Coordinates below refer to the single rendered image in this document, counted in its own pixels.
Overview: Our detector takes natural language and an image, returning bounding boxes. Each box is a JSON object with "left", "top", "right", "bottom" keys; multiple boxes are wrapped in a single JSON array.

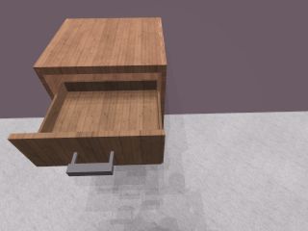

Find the cabinet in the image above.
[{"left": 33, "top": 17, "right": 167, "bottom": 166}]

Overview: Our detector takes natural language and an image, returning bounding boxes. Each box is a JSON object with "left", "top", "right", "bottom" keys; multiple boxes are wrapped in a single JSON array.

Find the handle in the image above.
[{"left": 66, "top": 151, "right": 115, "bottom": 177}]

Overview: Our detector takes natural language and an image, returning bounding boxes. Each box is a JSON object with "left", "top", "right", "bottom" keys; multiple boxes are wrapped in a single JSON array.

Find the drawer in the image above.
[{"left": 7, "top": 79, "right": 166, "bottom": 167}]

